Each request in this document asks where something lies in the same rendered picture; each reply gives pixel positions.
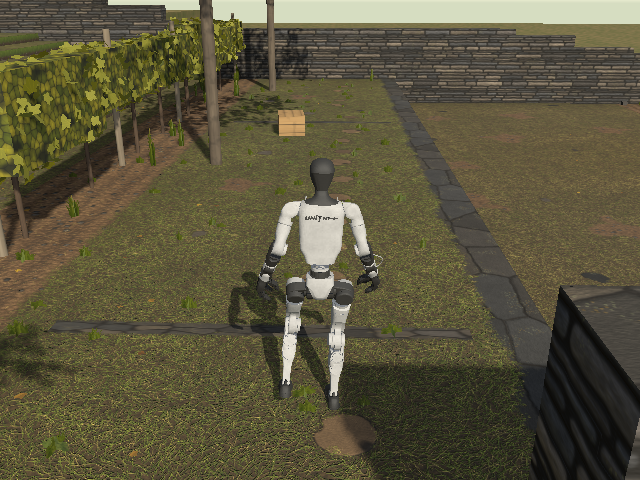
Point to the robot left upper arm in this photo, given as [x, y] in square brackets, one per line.
[289, 210]

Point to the right robot forearm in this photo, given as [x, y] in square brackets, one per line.
[369, 263]

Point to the robot left thigh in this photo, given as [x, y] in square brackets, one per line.
[295, 293]

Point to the right robot hand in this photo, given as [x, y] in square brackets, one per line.
[365, 278]

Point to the robot right upper arm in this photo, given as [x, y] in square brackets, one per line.
[352, 211]

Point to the left robot forearm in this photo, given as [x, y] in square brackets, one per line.
[269, 264]

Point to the left robot hand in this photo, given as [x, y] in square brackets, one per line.
[261, 285]

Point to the left robot foot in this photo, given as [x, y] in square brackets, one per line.
[285, 390]

